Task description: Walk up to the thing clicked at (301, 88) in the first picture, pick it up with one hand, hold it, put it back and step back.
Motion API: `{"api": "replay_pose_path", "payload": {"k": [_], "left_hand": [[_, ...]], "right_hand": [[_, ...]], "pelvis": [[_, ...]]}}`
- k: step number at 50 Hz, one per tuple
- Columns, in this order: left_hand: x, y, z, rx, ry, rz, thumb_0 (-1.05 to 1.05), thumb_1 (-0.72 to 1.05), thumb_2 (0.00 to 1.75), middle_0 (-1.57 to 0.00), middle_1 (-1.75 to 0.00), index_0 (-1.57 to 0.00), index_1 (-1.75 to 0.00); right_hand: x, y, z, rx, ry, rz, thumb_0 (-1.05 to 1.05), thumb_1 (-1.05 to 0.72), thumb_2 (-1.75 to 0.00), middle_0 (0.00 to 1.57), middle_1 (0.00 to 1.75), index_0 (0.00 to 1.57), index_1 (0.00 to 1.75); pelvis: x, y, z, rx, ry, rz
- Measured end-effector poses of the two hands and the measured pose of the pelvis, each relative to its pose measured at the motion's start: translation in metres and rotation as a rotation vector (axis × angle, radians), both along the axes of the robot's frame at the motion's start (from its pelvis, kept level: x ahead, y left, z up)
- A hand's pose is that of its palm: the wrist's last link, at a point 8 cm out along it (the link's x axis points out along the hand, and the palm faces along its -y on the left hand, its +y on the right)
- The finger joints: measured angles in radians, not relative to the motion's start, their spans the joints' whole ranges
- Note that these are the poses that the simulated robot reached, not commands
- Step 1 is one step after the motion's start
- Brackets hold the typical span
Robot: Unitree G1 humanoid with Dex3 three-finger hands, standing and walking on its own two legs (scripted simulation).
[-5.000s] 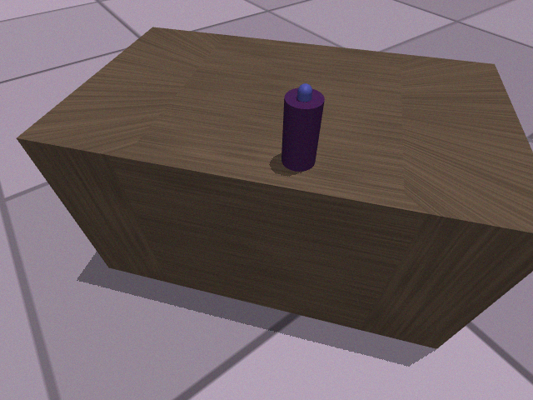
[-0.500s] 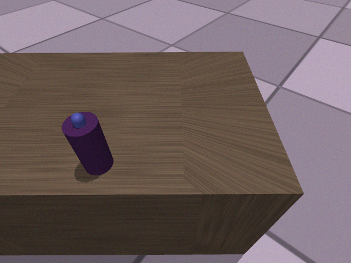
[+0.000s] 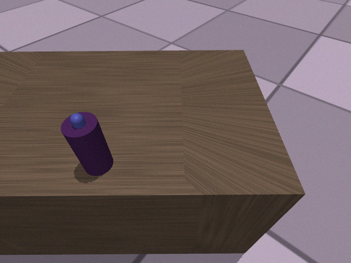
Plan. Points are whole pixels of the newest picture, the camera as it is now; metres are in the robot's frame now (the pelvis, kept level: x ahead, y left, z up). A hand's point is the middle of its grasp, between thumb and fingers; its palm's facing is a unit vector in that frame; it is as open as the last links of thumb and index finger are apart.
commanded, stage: stand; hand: left
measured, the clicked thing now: (88, 142) +0.42 +0.26 +0.02
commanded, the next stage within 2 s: rise first in 0.50 s
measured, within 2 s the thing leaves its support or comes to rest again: neither
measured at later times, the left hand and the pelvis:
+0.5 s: hand out of the picture +0.08 +0.26 -0.15, palm faces -0.03 -0.94 -0.35, open 7.4 cm; pelvis +0.00 +0.00 +0.00, yaw +0 degrees
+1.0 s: hand (68, 257) +0.16 +0.27 -0.09, palm faces +0.23 -0.91 -0.34, open 14.2 cm; pelvis +0.00 +0.01 -0.01, yaw +1 degrees
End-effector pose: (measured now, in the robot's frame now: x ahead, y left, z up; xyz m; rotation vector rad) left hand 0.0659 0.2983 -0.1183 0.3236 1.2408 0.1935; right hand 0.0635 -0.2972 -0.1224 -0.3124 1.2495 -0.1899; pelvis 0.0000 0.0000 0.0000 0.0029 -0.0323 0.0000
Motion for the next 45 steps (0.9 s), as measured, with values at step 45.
{"api": "replay_pose_path", "payload": {"k": [45], "left_hand": [[0.079,-0.001,0.039,0.013,-0.466,0.071,0.01,0.36,0.38,-0.08,-0.09,-0.08,-0.09]], "right_hand": [[0.087,0.029,0.020,0.024,-0.404,-0.066,0.01,-0.29,-0.37,0.07,0.09,0.08,0.09]], "pelvis": [[-0.008,0.009,-0.007,-0.003,0.076,0.008]]}}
